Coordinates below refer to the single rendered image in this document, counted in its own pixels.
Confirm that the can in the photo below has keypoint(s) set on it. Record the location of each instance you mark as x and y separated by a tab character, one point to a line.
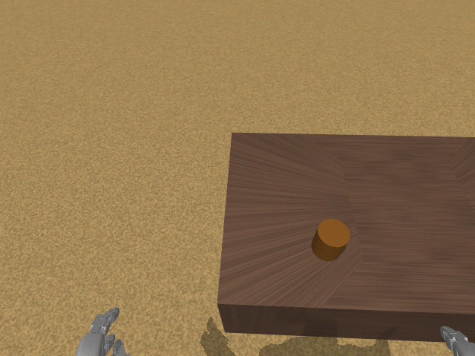
330	239

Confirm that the right robot hand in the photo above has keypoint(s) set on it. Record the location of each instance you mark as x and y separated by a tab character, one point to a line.
457	342

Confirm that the left robot hand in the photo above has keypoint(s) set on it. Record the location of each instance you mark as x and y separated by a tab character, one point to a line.
95	343

